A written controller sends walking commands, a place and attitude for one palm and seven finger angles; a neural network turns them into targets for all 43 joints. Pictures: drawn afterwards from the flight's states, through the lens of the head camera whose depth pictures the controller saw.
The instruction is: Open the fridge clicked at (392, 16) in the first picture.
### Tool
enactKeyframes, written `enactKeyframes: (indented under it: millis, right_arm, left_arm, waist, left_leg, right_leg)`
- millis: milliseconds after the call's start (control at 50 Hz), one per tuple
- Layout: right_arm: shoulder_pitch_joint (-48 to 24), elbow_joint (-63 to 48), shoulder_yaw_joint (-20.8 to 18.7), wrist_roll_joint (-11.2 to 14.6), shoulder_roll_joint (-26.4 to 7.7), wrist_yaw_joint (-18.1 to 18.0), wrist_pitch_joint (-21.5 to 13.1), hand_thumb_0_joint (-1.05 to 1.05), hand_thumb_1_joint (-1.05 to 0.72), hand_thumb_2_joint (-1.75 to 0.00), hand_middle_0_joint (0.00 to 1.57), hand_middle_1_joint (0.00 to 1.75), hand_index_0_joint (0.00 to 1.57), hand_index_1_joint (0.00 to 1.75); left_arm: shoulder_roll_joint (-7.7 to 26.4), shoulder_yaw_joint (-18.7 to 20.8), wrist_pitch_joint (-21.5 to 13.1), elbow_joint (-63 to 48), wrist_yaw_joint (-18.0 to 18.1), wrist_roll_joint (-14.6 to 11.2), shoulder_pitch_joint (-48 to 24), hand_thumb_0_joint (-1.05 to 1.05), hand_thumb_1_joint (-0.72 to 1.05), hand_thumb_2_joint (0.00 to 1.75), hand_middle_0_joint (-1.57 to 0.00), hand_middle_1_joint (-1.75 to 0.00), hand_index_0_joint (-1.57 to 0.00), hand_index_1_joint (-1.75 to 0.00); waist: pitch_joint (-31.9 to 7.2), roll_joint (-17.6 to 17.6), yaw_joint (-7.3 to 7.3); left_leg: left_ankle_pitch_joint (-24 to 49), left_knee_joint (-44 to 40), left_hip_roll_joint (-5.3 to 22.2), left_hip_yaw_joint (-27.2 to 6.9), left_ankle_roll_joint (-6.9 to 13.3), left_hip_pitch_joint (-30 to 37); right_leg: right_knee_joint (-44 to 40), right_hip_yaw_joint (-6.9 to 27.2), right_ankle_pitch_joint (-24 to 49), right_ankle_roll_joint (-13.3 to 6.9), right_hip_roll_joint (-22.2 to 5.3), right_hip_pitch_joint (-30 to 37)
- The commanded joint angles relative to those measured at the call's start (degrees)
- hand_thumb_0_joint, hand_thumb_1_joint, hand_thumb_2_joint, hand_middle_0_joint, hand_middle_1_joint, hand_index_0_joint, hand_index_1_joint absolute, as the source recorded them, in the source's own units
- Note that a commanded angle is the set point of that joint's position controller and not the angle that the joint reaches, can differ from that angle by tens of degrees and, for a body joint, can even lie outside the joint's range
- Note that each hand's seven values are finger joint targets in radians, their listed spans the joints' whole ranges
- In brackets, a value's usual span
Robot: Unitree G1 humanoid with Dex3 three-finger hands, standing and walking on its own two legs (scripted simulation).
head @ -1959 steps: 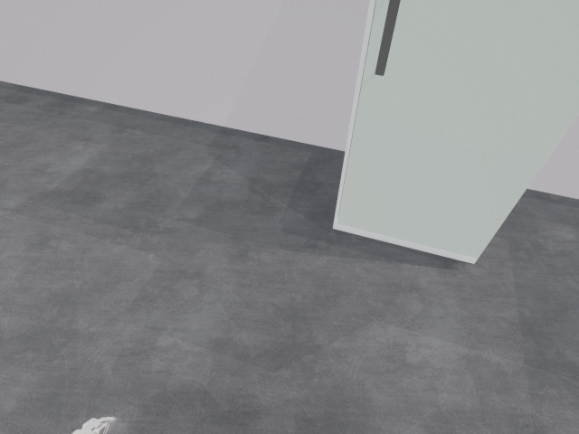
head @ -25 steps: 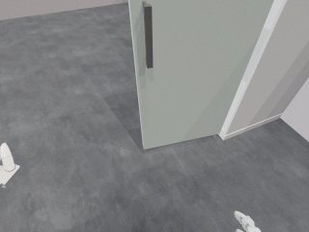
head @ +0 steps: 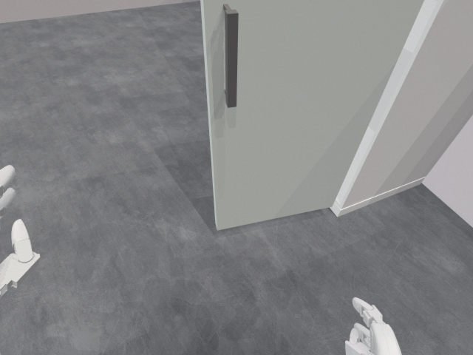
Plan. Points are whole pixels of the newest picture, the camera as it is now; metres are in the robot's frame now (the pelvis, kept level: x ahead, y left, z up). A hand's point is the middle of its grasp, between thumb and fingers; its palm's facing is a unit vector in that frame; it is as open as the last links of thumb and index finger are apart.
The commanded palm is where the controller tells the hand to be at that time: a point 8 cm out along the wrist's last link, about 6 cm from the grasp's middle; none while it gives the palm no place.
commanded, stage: stop stepping back and stand still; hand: left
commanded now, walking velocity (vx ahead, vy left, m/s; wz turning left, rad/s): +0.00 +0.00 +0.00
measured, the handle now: (229, 59) +0.74 +0.08 +0.15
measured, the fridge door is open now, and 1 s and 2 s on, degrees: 81 81 81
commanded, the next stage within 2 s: let the arm hang, fingers relaxed in 0.48 s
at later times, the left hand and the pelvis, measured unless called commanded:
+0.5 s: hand (13, 272) +0.17 +0.28 +0.15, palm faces +0.44 -0.79 -0.43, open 7.5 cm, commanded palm +0.11 +0.31 +0.18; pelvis -0.02 +0.01 +0.00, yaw +1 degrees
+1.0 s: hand out of the picture -0.02 +0.19 -0.19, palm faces +0.03 -0.99 -0.15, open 7.2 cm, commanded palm none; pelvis -0.03 +0.01 +0.00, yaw +3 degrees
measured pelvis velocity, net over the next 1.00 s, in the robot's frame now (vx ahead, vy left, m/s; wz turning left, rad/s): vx -0.03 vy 0.01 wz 0.06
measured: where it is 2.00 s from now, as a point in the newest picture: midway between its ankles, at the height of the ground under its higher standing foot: outside the picture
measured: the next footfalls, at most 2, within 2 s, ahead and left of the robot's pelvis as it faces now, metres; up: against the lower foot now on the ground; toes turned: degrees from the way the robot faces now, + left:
none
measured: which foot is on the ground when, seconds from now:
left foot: down 0.00-1.00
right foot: down 0.00-1.00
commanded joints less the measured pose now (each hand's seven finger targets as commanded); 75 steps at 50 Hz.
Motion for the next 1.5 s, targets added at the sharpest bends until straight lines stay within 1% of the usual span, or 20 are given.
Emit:
enactKeyframes:
  millis: [0,120,200,360,400,540,560,580,600,620,660,700,740,780,860,880,980,1080,1240,1480]
  right_arm:
    - [-5.3,-8.8,-2.4,-0.2,-7.1,-0.8,-3.6,0.0,-0.9,-0.9,0.2,0.3,0.2,0.3]
    - [-5.0,-8.2,-2.2,-0.5,-6.6,-0.5,-3.9,0.0,-0.9,-0.9,0.2,0.3,0.2,0.3]
    - [-4.7,-8.0,-2.4,-0.6,-6.9,-0.4,-4.1,0.0,-0.9,-0.9,0.2,0.3,0.2,0.3]
    - [-4.7,-8.0,-2.3,-0.5,-7.0,-0.6,-4.7,0.0,-0.9,-0.9,0.2,0.3,0.2,0.3]
    - [-4.8,-7.9,-2.5,-0.7,-7.3,-0.7,-5.0,0.0,-0.9,-0.9,0.2,0.3,0.2,0.3]
    - [-4.5,-7.6,-2.5,-0.6,-6.9,-0.5,-5.1,0.0,-0.9,-0.9,0.2,0.3,0.2,0.3]
    - [-7.3,6.3,-4.8,-0.3,-17.6,5.0,-7.1,0.0,-0.9,-0.9,0.2,0.3,0.2,0.3]
    - [-3.1,5.5,-5.0,0.0,-15.7,5.0,-2.5,0.0,-0.9,-0.9,0.2,0.3,0.2,0.3]
    - [-2.5,4.6,-5.1,-0.3,-15.3,4.7,-1.4,0.0,-0.9,-0.9,0.2,0.3,0.2,0.3]
    - [-2.7,5.2,-4.8,-0.8,-15.5,4.6,-0.7,0.0,-0.9,-0.9,0.2,0.3,0.2,0.3]
    - [-4.4,5.4,-4.0,-1.4,-16.2,4.5,0.7,0.0,-0.9,-0.9,0.2,0.3,0.2,0.3]
    - [-4.9,6.4,-3.7,-1.8,-16.3,4.6,1.5,0.0,-0.9,-0.9,0.2,0.3,0.2,0.3]
    - [-4.0,8.2,-3.3,-1.9,-15.0,4.6,2.5,0.0,-0.9,-0.9,0.2,0.3,0.2,0.3]
    - [-3.2,10.1,-2.7,-2.1,-13.3,4.5,3.5,0.0,-0.9,-0.9,0.2,0.3,0.2,0.3]
    - [-3.4,13.6,-1.8,-2.3,-11.1,4.2,4.5,0.0,-0.9,-0.9,0.2,0.3,0.2,0.3]
    - [-3.3,14.4,-1.8,-2.3,-11.0,4.1,4.7,0.0,-0.9,-0.9,0.2,0.3,0.2,0.3]
    - [-1.1,18.5,-2.1,-2.0,-10.7,3.3,4.8,0.0,-0.9,-0.9,0.2,0.3,0.2,0.3]
    - [1.1,21.1,-2.8,-1.9,-11.6,3.0,5.0,0.0,-0.9,-0.9,0.2,0.3,0.2,0.3]
    - [0.4,23.8,-2.9,-1.8,-12.6,3.1,4.3,0.0,-0.9,-0.9,0.2,0.3,0.2,0.3]
    - [-4.7,25.5,-2.4,-1.7,-14.4,3.3,3.5,0.0,-0.9,-0.9,0.2,0.3,0.2,0.3]
  left_arm:
    - [11.9,7.4,-4.3,-14.9,1.5,0.7,-6.5,0.0,0.9,0.9,-0.2,-0.3,-0.2,-0.3]
    - [10.2,6.9,-4.6,-12.1,1.5,0.9,-4.9,0.0,0.9,0.9,-0.2,-0.3,-0.2,-0.3]
    - [10.2,7.3,-4.6,-10.2,1.4,0.8,-3.2,0.0,0.9,0.9,-0.2,-0.3,-0.2,-0.3]
    - [9.7,6.1,-4.7,-11.5,1.4,1.2,-4.8,0.0,0.9,0.9,-0.2,-0.3,-0.2,-0.3]
    - [11.2,7.4,-4.8,-12.4,1.5,1.3,-5.2,0.0,0.9,0.9,-0.2,-0.3,-0.2,-0.3]
    - [9.7,6.6,-4.9,-11.9,1.5,1.1,-4.3,0.0,0.9,0.9,-0.2,-0.3,-0.2,-0.3]
    - [1.1,-16.2,3.4,33.6,-6.9,4.6,-6.5,0.0,0.9,0.9,-0.2,-0.3,-0.2,-0.3]
    - [1.3,-14.9,8.2,34.2,-8.3,4.1,-7.4,0.0,0.9,0.9,-0.2,-0.3,-0.2,-0.3]
    - [0.7,-15.3,9.5,33.5,-8.6,4.4,-8.3,0.0,0.9,0.9,-0.2,-0.3,-0.2,-0.3]
    - [0.5,-15.3,9.3,35.8,-8.8,4.3,-9.6,0.0,0.9,0.9,-0.2,-0.3,-0.2,-0.3]
    - [2.1,-16.2,9.1,41.5,-9.1,4.7,-12.7,0.0,0.9,0.9,-0.2,-0.3,-0.2,-0.3]
    - [3.7,-16.8,9.0,48.0,-9.2,5.0,-15.4,0.0,0.9,0.9,-0.2,-0.3,-0.2,-0.3]
    - [3.6,-17.8,9.1,54.6,-9.0,4.9,-17.8,0.0,0.9,0.9,-0.2,-0.3,-0.2,-0.3]
    - [3.3,-18.9,9.4,60.2,-8.8,4.6,-20.0,0.0,0.9,0.9,-0.2,-0.3,-0.2,-0.3]
    - [1.8,-20.1,9.7,69.0,-8.4,4.2,-20.1,0.0,0.9,0.9,-0.2,-0.3,-0.2,-0.3]
    - [1.6,-20.1,9.7,71.0,-8.3,4.1,-19.3,0.0,0.9,0.9,-0.2,-0.3,-0.2,-0.3]
    - [1.0,-19.7,9.2,78.8,-8.3,3.8,-17.4,0.0,0.9,0.9,-0.2,-0.3,-0.2,-0.3]
    - [1.1,-19.7,9.1,82.8,-8.4,3.9,-18.7,0.0,0.9,0.9,-0.2,-0.3,-0.2,-0.3]
    - [2.1,-19.7,8.6,85.8,-8.3,3.9,-20.0,0.0,0.9,0.9,-0.2,-0.3,-0.2,-0.3]
    - [4.2,-19.8,8.0,86.3,-8.3,3.8,-24.1,0.0,0.9,0.9,-0.2,-0.3,-0.2,-0.3]
  waist:
    - [-5.0,3.6,-0.6]
    - [-2.4,3.8,-0.63]
    - [-2.6,3.3,-0.54]
    - [-3.3,4.1,-0.48]
    - [-4.2,4.1,-0.32]
    - [-4.8,3.6,-0.41]
    - [0.3,3.7,-3.12]
    - [-3.9,5.8,-2.39]
    - [-2.5,5.8,-2.41]
    - [-4.2,5.3,-1.78]
    - [-3.1,-2.2,-1.02]
    - [-3.7,-9.4,-0.83]
    - [-4.8,-12.1,-1.52]
    - [-5.4,-9.6,-2.26]
    - [-4.0,4.4,-1.79]
    - [-3.6,6.6,-1.47]
    - [-3.6,10.2,-1.13]
    - [0.9,3.2,-1.53]
    - [0.8,-2.9,-1.17]
    - [-1.4,-0.5,-0.92]
  left_leg:
    - [8.7,-5.6,4.3,-5.4,1.6,0.9]
    - [-1.2,-8.2,3.6,-6.3,1.4,-2.2]
    - [-3.3,-9.8,3.7,-6.9,1.4,-2.6]
    - [-4.8,-11.4,4.0,-7.2,1.5,-2.8]
    - [-3.4,-11.1,3.7,-7.4,1.5,-2.7]
    - [2.0,-8.3,2.9,-6.0,1.1,-1.1]
    - [16.5,1.5,4.9,-7.1,1.4,-5.4]
    - [17.9,0.2,5.6,-6.3,0.9,-1.5]
    - [17.0,-0.4,6.5,-6.8,1.4,-2.2]
    - [14.0,-2.0,7.9,-9.6,3.1,-5.5]
    - [11.0,-3.4,7.8,-11.7,4.5,-8.6]
    - [10.0,-2.5,6.1,-11.4,4.0,-8.0]
    - [8.4,0.0,3.7,-9.4,3.4,-4.8]
    - [7.4,1.2,2.0,-7.4,2.6,-1.3]
    - [4.2,-3.5,3.0,-8.8,2.4,-1.1]
    - [2.3,-4.9,3.3,-9.2,2.4,-2.3]
    - [-0.1,-6.5,3.7,-9.8,2.3,-2.9]
    - [-3.8,-8.7,4.2,-10.3,2.4,-2.9]
    - [1.5,-9.9,4.7,-9.6,2.7,0.1]
    - [12.5,-11.5,5.5,-9.0,2.3,4.8]
  right_leg:
    - [-4.6,6.5,11.3,1.3,-4.5,2.3]
    - [-7.5,6.4,3.3,1.0,-4.1,1.6]
    - [-7.9,5.6,2.3,1.2,-3.3,2.0]
    - [-7.3,4.7,2.6,1.6,-2.5,2.8]
    - [-7.0,4.7,3.5,1.6,-2.6,3.8]
    - [-7.5,5.3,6.9,1.3,-3.5,3.5]
    - [1.5,1.0,14.6,0.1,-8.4,-3.5]
    - [0.0,4.1,9.9,-0.2,-7.8,-5.0]
    - [1.0,2.6,4.6,0.1,-6.2,-6.1]
    - [4.1,1.9,0.4,0.0,-5.3,-5.0]
    - [5.4,2.5,0.5,-0.3,-4.4,-2.4]
    - [2.7,4.4,2.8,-0.9,-6.1,-1.5]
    - [-0.1,7.0,3.3,-2.1,-8.8,-3.1]
    - [-2.3,8.4,2.9,-2.9,-10.5,-4.7]
    - [-3.4,7.4,-2.5,-1.7,-8.5,-3.9]
    - [-3.6,6.9,-3.0,-1.3,-7.9,-2.5]
    - [-6.0,6.4,-1.7,-1.7,-7.8,1.1]
    - [-8.8,6.2,-5.1,-1.8,-7.7,-0.9]
    - [-9.5,5.8,-1.9,-1.3,-8.1,0.0]
    - [-9.1,5.5,8.6,-0.4,-8.6,3.7]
